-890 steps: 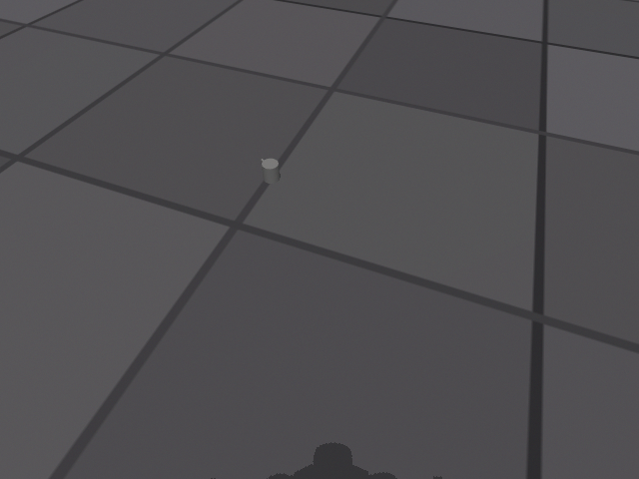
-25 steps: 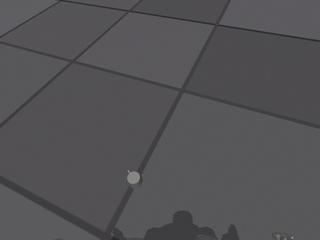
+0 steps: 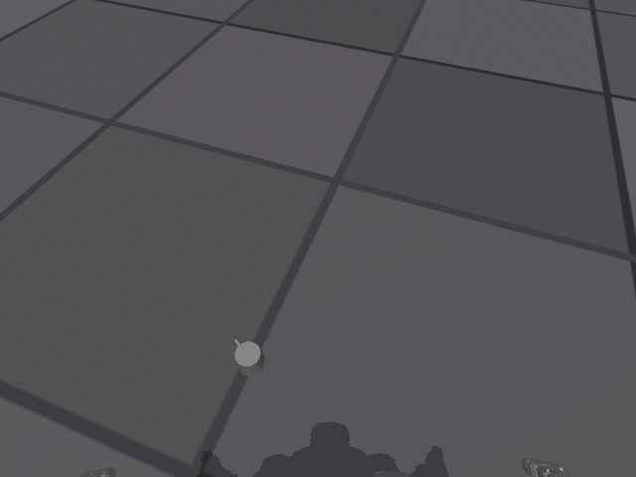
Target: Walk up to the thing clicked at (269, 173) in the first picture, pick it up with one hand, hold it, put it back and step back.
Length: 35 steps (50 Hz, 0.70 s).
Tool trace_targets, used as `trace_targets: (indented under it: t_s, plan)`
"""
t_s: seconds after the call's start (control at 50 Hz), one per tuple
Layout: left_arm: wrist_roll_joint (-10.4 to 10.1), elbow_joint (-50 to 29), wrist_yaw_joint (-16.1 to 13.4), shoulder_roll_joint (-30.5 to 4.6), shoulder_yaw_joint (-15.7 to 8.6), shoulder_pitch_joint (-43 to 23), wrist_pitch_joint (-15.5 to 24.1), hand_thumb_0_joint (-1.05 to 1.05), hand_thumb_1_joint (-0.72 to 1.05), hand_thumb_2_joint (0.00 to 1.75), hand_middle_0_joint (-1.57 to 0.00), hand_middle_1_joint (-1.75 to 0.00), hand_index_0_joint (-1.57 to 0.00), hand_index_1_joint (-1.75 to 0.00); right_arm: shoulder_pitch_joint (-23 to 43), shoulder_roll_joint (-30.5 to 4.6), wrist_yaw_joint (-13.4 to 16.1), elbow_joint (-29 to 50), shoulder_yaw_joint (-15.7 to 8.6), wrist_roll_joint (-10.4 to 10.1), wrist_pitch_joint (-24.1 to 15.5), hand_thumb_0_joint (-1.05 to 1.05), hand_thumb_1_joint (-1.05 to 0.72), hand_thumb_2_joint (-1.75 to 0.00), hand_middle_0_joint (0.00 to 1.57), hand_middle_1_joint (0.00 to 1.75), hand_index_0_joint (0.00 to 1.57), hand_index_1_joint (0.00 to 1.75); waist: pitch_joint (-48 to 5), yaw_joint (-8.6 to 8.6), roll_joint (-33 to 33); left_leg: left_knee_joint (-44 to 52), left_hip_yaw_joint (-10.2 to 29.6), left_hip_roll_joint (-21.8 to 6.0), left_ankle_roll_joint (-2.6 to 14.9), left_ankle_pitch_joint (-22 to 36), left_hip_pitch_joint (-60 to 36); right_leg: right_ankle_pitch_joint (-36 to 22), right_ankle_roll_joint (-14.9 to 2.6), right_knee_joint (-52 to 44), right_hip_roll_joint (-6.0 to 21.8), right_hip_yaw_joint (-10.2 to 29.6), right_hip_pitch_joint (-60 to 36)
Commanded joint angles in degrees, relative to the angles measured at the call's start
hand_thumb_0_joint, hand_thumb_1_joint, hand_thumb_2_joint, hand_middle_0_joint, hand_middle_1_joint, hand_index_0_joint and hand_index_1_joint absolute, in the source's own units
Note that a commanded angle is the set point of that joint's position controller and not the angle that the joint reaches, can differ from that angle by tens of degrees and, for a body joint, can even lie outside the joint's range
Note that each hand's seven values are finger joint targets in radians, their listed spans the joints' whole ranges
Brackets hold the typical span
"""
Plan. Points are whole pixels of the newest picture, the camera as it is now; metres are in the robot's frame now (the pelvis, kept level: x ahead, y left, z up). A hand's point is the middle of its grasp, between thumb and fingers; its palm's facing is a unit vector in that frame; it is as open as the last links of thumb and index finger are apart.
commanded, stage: walk up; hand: left
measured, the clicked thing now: (246, 355) +0.55 +0.22 -0.72
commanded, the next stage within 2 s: none
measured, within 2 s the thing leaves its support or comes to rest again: neither
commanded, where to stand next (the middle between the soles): +0.15 -0.03 m, yaw +0 degrees
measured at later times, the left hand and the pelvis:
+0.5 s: hand out of the picture +0.09 +0.26 -0.14, palm faces -0.06 -0.93 -0.35, open 7.4 cm; pelvis +0.01 +0.00 +0.01, yaw -2 degrees
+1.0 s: hand (138, 452) +0.18 +0.26 -0.15, palm faces -0.05 -0.92 -0.40, open 7.4 cm; pelvis +0.09 +0.00 +0.00, yaw -2 degrees
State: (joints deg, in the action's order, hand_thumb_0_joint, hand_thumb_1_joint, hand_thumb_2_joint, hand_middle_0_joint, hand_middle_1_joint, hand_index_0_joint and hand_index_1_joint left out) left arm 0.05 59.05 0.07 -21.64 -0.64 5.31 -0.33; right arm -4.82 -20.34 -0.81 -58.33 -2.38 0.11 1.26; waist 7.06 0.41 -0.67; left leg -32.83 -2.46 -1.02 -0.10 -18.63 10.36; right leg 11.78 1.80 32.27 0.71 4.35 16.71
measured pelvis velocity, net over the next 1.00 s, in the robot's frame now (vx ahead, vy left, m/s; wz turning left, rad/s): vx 0.09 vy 0.00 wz -0.04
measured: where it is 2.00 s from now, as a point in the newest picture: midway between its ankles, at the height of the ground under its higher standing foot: outside the picture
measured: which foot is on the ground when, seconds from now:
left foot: down 0.00-0.66, up 0.68-1.00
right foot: down 0.00-1.00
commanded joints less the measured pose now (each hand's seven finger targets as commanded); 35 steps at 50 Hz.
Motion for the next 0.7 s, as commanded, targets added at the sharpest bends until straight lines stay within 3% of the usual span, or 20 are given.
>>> trace_targets:
  t_s: [0.0, 0.14, 0.26, 0.4, 0.42, 0.44, 0.46, 0.48, 0.52, 0.56, 0.58, 0.6, 0.62, 0.64, 0.66, 0.68]
  plan:
    - [0.33, -2.76, -0.49, -13.39, -3.07, -1.65, 1.84, 0.00, 0.90, 0.90, -0.20, -0.30, -0.20, -0.30, 2.51, -13.17, 0.71, 3.64, -2.73, 0.11, -0.80, 0.00, -0.90, -0.90, 0.20, 0.30, 0.20, 0.30, -6.34, -0.43, 0.31, 9.01, 5.67, -5.02, 3.38, -2.28, 1.50, -6.58, -5.16, -6.69, 5.31, 5.67, -1.64]
    - [0.84, -2.10, -0.33, -13.18, -3.12, -3.38, 2.20, 0.00, 0.90, 0.90, -0.20, -0.30, -0.20, -0.30, 1.63, -12.20, -0.07, 1.88, -2.50, 0.32, -0.87, 0.00, -0.90, -0.90, 0.20, 0.30, 0.20, 0.30, -7.36, -0.97, -3.18, 9.03, 4.79, -3.75, 2.54, -3.03, -1.87, 4.44, -5.11, -13.16, 6.66, 9.39, 0.90]
    - [0.65, -1.70, -0.38, -12.49, -3.13, -3.29, 2.19, 0.00, 0.90, 0.90, -0.20, -0.30, -0.20, -0.30, 1.31, -12.46, -0.17, 0.67, -2.33, 0.42, -1.32, 0.00, -0.90, -0.90, 0.20, 0.30, 0.20, 0.30, -9.12, -0.74, -2.90, 11.02, 4.88, -4.48, 2.34, -0.31, -2.94, 1.55, -4.52, -12.89, 6.28, 8.45, -0.84]
    - [0.30, -0.82, -0.32, -11.21, -2.98, -1.49, 1.53, 0.00, 0.90, 0.90, -0.20, -0.30, -0.20, -0.30, 3.52, -13.88, 0.16, 0.67, -2.50, 0.43, -1.69, 0.00, -0.90, -0.90, 0.20, 0.30, 0.20, 0.30, -7.91, 0.71, 3.29, 15.51, 7.20, -8.03, 4.00, 2.21, 0.17, -5.36, -3.22, -6.46, 2.26, 2.25, -4.15]
    - [1.21, -2.44, 0.39, -13.08, -3.53, 1.89, 2.22, 0.00, 0.90, 0.90, -0.20, -0.30, -0.20, -0.30, -1.79, -16.40, -0.79, 2.90, -3.92, 1.45, -2.18, 0.00, -0.90, -0.90, 0.20, 0.30, 0.20, 0.30, -12.32, -1.10, 6.01, 17.11, 8.25, -7.35, 6.14, -22.06, -4.03, 16.60, -4.44, -3.84, -1.00, -0.49, -2.95]
    - [1.48, -2.29, 0.84, -13.22, -3.71, 1.24, 2.24, 0.00, 0.90, 0.90, -0.20, -0.30, -0.20, -0.30, -2.52, -17.97, -1.03, 2.45, -4.76, 2.04, -2.12, 0.00, -0.90, -0.90, 0.20, 0.30, 0.20, 0.30, -8.84, -1.98, 10.51, 21.65, 13.37, -11.09, 7.85, -29.54, -4.43, 16.44, -3.67, 3.31, -2.69, -3.41, 3.28]
    - [1.64, -2.62, 1.04, -13.27, -4.06, 1.74, 2.08, 0.00, 0.90, 0.90, -0.20, -0.30, -0.20, -0.30, -2.66, -19.09, -1.08, 3.00, -5.35, 2.11, -2.15, 0.00, -0.90, -0.90, 0.20, 0.30, 0.20, 0.30, -5.72, -1.95, 13.62, 25.51, 17.42, -15.66, 10.16, -31.80, -2.60, 14.61, -2.68, 10.40, -1.66, -4.88, 6.92]
    - [1.76, -3.45, 1.20, -13.68, -4.25, 1.81, 2.07, 0.00, 0.90, 0.90, -0.20, -0.30, -0.20, -0.30, -2.07, -18.72, -1.06, 4.06, -5.46, 2.24, -2.29, 0.00, -0.90, -0.90, 0.20, 0.30, 0.20, 0.30, -2.26, -1.79, 11.80, 26.17, 18.39, -17.31, 11.40, -28.73, -1.14, 14.88, -2.37, 12.84, -0.29, -4.58, 9.89]
    - [1.67, -4.39, 1.39, -12.02, -4.10, 0.30, 2.79, 0.00, 0.90, 0.90, -0.20, -0.30, -0.20, -0.30, -2.82, -16.66, -0.99, 4.33, -5.19, 2.49, -2.61, 0.00, -0.90, -0.90, 0.20, 0.30, 0.20, 0.30, 1.03, -1.95, 7.73, 22.48, 14.82, -15.28, 10.89, -15.80, -1.61, 13.80, -2.81, 7.86, 1.23, -3.98, 9.56]
    - [1.69, -5.18, 2.07, -11.52, -4.34, 2.99, 3.67, 0.00, 0.90, 0.90, -0.20, -0.30, -0.20, -0.30, -3.67, -16.46, -1.49, 5.68, -5.23, 2.38, -2.96, 0.00, -0.90, -0.90, 0.20, 0.30, 0.20, 0.30, 1.12, -1.26, 7.34, 18.40, 10.71, -12.84, 10.16, -10.78, -2.17, 11.05, -3.71, 0.17, 1.20, -5.90, 5.39]
    - [1.85, -4.67, 2.09, -10.83, -4.50, 5.81, 4.08, 0.00, 0.90, 0.90, -0.20, -0.30, -0.20, -0.30, -2.90, -16.30, -1.76, 6.39, -5.06, 2.09, -2.86, 0.00, -0.90, -0.90, 0.20, 0.30, 0.20, 0.30, 0.50, 0.10, 7.34, 14.60, 7.40, -10.95, 9.10, -5.95, -0.88, 6.89, -3.91, -5.09, 0.19, -7.64, 0.24]
    - [1.87, -3.14, 1.45, -10.39, -4.83, 11.21, 4.46, 0.00, 0.90, 0.90, -0.20, -0.30, -0.20, -0.30, -0.93, -14.89, -1.75, 7.23, -4.55, 1.59, -2.57, 0.00, -0.90, -0.90, 0.20, 0.30, 0.20, 0.30, -1.94, 3.29, 6.08, 7.01, 4.39, -9.32, 7.48, 3.25, 1.05, 2.68, -4.24, -9.87, -1.28, -8.34, -8.15]
    - [1.94, -1.61, 0.56, -12.09, -5.52, 15.84, 4.77, 0.00, 0.90, 0.90, -0.20, -0.30, -0.20, -0.30, -1.01, -11.90, -1.58, 8.21, -3.45, 0.98, -2.39, 0.00, -0.90, -0.90, 0.20, 0.30, 0.20, 0.30, -5.27, 5.02, -1.22, -4.52, 0.64, -5.86, 5.44, 8.49, 3.78, -1.07, -4.65, -14.46, 0.71, -3.73, -15.75]
    - [2.58, -1.74, -0.35, -16.59, -6.83, 17.06, 5.31, 0.00, 0.90, 0.90, -0.20, -0.30, -0.20, -0.30, -3.17, -7.47, -1.43, 9.81, -1.89, 0.30, -2.38, 0.00, -0.90, -0.90, 0.20, 0.30, 0.20, 0.30, -6.79, 4.05, -14.45, -18.18, -2.01, 0.74, 1.73, -6.41, 16.37, -5.50, -7.81, -18.18, 13.06, 17.38, -22.56]
    - [2.19, -4.03, -0.63, -18.49, -6.79, 13.04, 5.17, 0.00, 0.90, 0.90, -0.20, -0.30, -0.20, -0.30, -4.69, -9.72, -0.62, 9.22, -2.34, 0.41, -1.45, 0.00, -0.90, -0.90, 0.20, 0.30, 0.20, 0.30, -5.86, 2.80, -8.17, -20.45, 5.62, 2.85, 1.41, -14.75, 20.61, -1.87, -12.43, -19.39, 19.66, 26.82, -19.75]
    - [2.04, -5.86, -0.70, -19.76, -6.99, 11.04, 4.85, 0.00, 0.90, 0.90, -0.20, -0.30, -0.20, -0.30, -6.27, -12.78, 0.06, 8.76, -3.22, 0.49, -1.36, 0.00, -0.90, -0.90, 0.20, 0.30, 0.20, 0.30, -3.85, 2.33, -6.65, -23.10, 8.09, 0.48, 1.73, -16.14, 18.83, -1.42, -17.05, -17.72, 22.47, 28.60, -14.68]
